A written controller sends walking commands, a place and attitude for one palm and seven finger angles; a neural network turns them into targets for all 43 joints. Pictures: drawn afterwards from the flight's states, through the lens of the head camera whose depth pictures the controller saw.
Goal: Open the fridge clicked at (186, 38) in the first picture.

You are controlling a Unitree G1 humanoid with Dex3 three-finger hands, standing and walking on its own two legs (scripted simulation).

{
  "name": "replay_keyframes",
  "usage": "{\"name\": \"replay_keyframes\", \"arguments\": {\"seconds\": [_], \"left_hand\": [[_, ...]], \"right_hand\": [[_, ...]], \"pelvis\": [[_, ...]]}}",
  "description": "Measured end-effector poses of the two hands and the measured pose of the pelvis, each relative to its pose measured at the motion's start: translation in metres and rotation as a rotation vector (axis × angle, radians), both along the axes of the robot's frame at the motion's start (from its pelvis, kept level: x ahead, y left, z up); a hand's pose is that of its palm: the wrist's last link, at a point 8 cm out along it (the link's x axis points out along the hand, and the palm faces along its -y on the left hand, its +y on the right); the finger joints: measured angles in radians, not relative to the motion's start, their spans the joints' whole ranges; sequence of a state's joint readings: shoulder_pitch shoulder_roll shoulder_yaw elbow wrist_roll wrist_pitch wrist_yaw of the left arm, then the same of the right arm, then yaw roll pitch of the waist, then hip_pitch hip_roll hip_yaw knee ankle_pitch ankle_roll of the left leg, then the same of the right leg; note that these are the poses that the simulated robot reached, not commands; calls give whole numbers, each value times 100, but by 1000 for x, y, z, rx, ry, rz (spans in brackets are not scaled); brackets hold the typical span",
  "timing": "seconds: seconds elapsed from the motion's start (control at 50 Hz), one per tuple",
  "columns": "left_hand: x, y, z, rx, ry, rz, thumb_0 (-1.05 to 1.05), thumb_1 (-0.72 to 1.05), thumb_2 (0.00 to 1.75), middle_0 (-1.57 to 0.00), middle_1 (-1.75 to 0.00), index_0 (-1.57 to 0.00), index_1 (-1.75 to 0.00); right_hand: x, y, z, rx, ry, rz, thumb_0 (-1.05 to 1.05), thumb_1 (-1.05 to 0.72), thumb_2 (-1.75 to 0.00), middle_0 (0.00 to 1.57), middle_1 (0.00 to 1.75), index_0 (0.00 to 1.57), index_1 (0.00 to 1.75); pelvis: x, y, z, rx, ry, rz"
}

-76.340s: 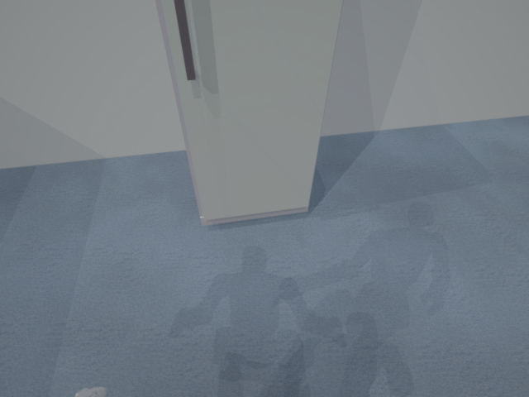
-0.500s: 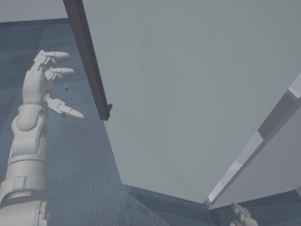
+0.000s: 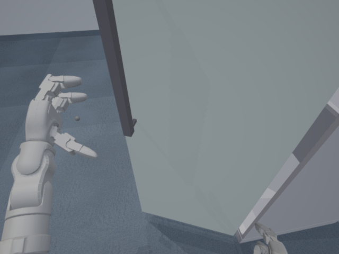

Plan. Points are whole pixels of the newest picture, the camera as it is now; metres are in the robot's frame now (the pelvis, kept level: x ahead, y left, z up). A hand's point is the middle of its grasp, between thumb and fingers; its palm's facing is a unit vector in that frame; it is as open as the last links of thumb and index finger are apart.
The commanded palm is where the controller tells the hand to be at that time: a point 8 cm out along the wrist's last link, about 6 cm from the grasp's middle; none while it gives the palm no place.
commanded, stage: slip the hand off the handle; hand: left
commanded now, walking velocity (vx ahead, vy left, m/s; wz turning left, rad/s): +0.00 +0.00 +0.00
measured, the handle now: (117, 51) +0.45 +0.16 +0.28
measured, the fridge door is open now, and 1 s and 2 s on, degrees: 65 65 65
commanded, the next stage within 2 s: draw the hand back to the body in 0.60 s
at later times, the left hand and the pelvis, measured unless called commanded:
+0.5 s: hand (68, 138) +0.26 +0.21 +0.20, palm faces +0.20 -0.96 -0.18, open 14.7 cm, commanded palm +0.23 +0.25 +0.20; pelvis -0.01 -0.03 +0.00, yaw +2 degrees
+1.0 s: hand (69, 145) +0.25 +0.21 +0.20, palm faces +0.19 -0.98 -0.06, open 14.7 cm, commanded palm +0.21 +0.25 +0.20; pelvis +0.01 -0.02 +0.00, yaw +2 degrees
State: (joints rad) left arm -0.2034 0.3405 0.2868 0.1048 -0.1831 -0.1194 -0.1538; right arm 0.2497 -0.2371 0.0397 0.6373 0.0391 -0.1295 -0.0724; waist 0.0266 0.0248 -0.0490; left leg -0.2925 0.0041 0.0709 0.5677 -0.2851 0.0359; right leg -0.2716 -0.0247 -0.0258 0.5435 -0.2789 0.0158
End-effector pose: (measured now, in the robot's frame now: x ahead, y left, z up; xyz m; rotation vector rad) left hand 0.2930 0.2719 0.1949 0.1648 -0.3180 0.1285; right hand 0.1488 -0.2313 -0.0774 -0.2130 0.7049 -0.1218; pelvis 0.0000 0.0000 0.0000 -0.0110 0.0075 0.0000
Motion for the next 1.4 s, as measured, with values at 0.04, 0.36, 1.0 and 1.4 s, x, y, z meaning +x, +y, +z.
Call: {"name": "replay_keyframes", "arguments": {"seconds": [0.04, 0.36, 1.0, 1.4], "left_hand": [[-9, -1, 3, 8, -10, 17, -2, -55, 20, -26, -116, -26, -115], [-52, -14, 1, 22, 25, 30, -2, -55, 20, -26, -116, -26, -115], [-74, -17, 2, -114, 212, 57, -2, -55, 20, -25, -115, -25, -115], [-115, 8, -2, 91, 105, 320, -2, -33, 31, -25, -102, -25, -101]], "right_hand": [[8, 4, 4, 6, -30, 21, 2, -91, -90, 20, 30, 20, 30], [31, 1, 17, 24, -131, 87, 2, -91, -90, 20, 30, 20, 30], [69, 1, 29, 57, -248, 76, 2, -91, -90, 20, 30, 20, 30], [49, 17, 20, 20, -145, 160, 2, -90, -90, 20, 30, 20, 30]], "pelvis": [[-2, -2, 0, 0, -7, 4], [-10, -22, 1, 5, -40, 23], [14, -21, 3, 9, -50, 34], [0, -16, 4, 2, -71, 38]]}}
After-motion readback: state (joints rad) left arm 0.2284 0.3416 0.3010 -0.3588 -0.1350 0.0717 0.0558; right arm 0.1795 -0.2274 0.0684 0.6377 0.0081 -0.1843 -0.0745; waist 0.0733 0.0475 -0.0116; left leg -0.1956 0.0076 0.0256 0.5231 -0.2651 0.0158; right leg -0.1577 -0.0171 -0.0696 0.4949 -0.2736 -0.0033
